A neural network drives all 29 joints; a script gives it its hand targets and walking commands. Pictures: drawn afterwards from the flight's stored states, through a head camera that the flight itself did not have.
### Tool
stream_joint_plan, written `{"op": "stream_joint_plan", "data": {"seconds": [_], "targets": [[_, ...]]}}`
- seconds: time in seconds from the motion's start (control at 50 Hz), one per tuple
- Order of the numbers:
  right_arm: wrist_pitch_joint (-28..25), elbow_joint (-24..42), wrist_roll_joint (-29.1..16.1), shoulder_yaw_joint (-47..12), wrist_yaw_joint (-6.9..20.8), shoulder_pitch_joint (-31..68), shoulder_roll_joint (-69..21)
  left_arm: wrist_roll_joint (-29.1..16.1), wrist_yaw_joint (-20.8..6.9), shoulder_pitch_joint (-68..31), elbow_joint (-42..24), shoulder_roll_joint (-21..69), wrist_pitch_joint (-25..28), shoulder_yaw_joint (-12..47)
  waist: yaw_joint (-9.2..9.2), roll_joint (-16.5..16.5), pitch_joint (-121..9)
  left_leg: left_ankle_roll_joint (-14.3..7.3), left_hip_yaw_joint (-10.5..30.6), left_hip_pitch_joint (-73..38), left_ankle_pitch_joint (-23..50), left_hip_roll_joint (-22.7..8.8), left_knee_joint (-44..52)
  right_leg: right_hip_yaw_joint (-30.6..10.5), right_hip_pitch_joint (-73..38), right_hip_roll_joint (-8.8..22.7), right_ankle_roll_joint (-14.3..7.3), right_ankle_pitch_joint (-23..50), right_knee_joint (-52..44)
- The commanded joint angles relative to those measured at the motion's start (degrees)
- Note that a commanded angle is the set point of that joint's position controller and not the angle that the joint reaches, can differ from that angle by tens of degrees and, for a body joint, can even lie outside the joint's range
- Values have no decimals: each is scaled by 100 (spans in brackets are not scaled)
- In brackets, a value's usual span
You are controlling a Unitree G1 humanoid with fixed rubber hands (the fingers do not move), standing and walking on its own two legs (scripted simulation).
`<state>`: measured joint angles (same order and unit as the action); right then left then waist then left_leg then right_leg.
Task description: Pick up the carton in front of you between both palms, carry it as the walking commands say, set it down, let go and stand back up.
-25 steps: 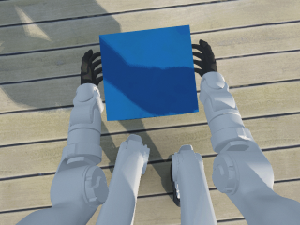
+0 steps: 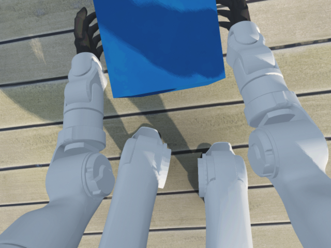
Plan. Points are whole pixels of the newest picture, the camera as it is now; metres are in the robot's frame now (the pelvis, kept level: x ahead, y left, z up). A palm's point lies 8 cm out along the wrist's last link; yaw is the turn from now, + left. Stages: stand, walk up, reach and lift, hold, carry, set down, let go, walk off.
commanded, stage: set down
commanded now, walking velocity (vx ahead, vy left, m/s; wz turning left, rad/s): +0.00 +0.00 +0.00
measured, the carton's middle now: (164, 48) +0.50 +0.10 -0.24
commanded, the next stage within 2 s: none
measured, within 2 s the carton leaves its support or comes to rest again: rests again in 1.08 s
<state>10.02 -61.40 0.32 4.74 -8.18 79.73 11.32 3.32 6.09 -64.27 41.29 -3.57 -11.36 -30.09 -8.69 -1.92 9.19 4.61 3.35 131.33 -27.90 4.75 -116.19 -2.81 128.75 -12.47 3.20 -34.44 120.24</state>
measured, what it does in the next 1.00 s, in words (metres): stands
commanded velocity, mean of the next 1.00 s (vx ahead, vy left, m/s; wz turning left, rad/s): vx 0.00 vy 0.00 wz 0.00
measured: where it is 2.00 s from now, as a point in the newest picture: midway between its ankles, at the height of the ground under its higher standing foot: (178, 178)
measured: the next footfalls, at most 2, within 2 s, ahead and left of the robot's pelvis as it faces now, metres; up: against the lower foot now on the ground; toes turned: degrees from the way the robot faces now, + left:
none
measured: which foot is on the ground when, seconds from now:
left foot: down 0.00-1.00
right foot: down 0.00-1.00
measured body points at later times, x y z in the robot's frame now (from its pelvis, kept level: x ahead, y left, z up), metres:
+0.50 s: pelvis +0.00 -0.01 -0.01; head +0.35 +0.01 +0.27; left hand +0.46 +0.24 -0.19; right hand +0.56 -0.05 -0.19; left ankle +0.13 +0.13 -0.37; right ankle +0.10 -0.11 -0.37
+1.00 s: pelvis +0.00 -0.01 -0.02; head +0.35 +0.00 +0.25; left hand +0.47 +0.24 -0.20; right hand +0.56 -0.06 -0.20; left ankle +0.13 +0.13 -0.37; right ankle +0.10 -0.10 -0.37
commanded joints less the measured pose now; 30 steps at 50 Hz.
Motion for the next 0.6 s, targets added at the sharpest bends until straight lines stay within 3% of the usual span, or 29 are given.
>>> {"op": "stream_joint_plan", "data": {"seconds": [0.0,0.28,0.58], "targets": [[-249,1045,-474,-1689,1069,2969,-5441,-622,-1456,-4023,-512,4310,113,2849,-540,-900,-7340,-89,-833,-4185,2358,141,519,509,-2891,111,-179,1778,-981],[-326,197,-48,-975,1232,2599,-4927,-105,-1640,-3694,258,3911,171,2117,-442,-659,-5716,-156,-813,-3146,1942,139,370,342,-1866,134,-323,1404,-977],[-502,19,-228,-1015,1363,2759,-4429,-26,-1549,-3665,573,3338,406,1819,-535,-677,-5054,-247,-709,-2902,2013,66,139,192,-1513,218,-354,1481,-757]]}}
